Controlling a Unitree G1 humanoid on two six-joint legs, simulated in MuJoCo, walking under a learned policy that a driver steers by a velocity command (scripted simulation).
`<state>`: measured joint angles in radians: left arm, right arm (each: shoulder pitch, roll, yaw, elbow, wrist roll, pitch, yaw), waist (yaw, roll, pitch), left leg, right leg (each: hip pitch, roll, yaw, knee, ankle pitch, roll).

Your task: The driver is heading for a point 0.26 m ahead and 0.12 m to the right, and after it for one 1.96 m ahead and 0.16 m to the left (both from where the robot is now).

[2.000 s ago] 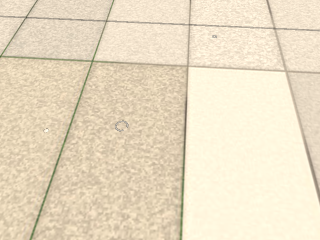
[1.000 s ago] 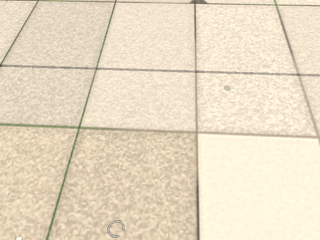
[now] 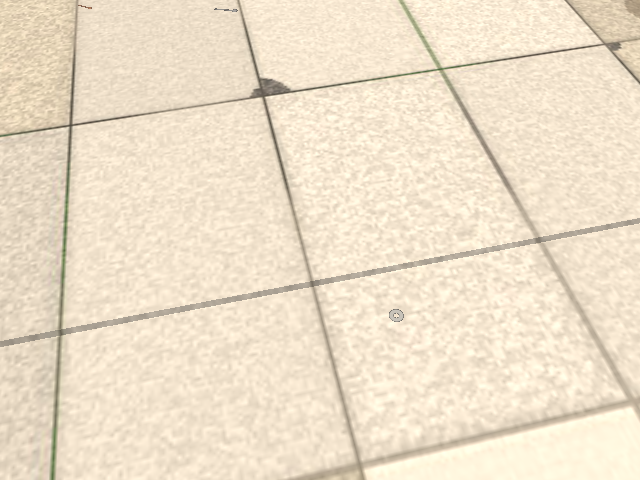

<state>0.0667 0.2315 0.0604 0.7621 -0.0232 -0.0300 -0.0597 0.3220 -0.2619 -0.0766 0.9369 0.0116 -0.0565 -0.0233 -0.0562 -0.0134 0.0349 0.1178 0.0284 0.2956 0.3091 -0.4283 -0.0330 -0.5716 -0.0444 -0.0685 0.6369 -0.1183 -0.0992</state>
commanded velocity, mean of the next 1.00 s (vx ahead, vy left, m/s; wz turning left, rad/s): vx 0.15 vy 0.00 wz -0.15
